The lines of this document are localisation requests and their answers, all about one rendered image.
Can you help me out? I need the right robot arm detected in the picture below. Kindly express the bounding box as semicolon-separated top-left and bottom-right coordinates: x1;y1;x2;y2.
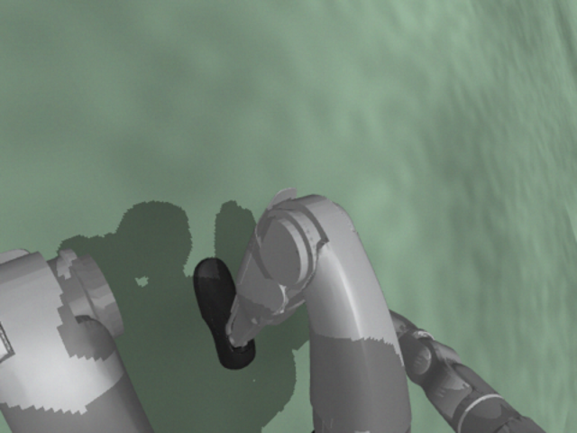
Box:
398;328;546;433

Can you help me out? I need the right robot foot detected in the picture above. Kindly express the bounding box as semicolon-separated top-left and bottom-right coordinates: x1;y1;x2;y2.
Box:
193;258;255;370

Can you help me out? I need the right robot hand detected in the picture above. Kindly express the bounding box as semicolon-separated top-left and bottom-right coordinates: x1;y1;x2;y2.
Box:
389;309;418;340

